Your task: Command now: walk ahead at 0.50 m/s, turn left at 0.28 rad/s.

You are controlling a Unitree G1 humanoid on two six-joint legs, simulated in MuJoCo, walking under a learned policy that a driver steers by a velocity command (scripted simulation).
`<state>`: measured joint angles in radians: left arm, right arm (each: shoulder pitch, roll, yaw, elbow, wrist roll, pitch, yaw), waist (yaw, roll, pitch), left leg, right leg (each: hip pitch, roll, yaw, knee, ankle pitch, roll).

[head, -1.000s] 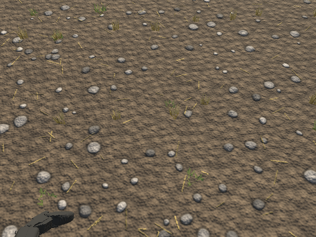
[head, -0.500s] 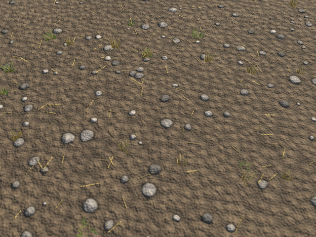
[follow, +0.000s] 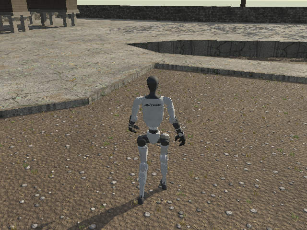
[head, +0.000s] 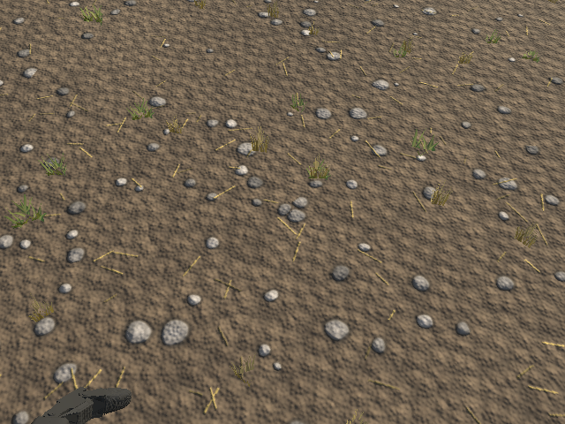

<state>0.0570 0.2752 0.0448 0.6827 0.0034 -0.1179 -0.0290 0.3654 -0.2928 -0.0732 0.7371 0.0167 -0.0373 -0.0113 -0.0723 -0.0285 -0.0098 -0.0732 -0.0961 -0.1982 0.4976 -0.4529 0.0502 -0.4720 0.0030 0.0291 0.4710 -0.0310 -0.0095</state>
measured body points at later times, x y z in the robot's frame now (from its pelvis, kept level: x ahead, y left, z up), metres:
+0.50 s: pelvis +0.26 +0.01 +0.00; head +0.30 +0.02 +0.45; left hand +0.23 +0.29 -0.12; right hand +0.52 -0.20 -0.05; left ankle +0.39 +0.13 -0.72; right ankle +0.12 -0.12 -0.72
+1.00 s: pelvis +0.51 -0.03 +0.00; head +0.54 -0.05 +0.45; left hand +0.79 +0.13 -0.08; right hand +0.44 -0.32 -0.13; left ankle +0.39 +0.14 -0.72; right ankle +0.61 -0.17 -0.71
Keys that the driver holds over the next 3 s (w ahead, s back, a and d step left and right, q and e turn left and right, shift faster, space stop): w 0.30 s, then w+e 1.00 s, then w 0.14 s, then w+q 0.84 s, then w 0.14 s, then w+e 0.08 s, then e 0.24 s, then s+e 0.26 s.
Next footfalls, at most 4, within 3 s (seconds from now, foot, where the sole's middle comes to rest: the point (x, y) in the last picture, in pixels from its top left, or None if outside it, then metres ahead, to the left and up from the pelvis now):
0.50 left None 0.43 0.13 -0.76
1.02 right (342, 354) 0.65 -0.18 -0.76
1.52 left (309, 244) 0.99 -0.13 -0.76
2.02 right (404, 205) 1.12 -0.44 -0.76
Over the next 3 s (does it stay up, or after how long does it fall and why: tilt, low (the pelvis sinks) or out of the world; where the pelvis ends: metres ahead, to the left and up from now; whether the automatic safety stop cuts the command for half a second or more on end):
stays up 1.43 -0.33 0.00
